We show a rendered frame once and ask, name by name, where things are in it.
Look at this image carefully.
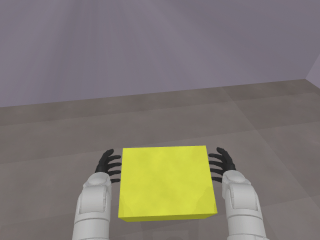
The right robot hand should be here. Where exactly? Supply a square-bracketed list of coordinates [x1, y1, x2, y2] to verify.
[208, 147, 236, 183]

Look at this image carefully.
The robot left forearm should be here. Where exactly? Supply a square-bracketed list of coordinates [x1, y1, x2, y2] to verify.
[72, 172, 112, 240]

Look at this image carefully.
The robot right forearm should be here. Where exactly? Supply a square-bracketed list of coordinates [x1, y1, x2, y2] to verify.
[222, 170, 269, 240]

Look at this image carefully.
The carton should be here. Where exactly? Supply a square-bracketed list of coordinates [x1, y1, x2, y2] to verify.
[118, 145, 218, 222]

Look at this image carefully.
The left robot hand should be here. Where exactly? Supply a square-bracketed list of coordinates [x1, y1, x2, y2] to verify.
[95, 149, 122, 183]

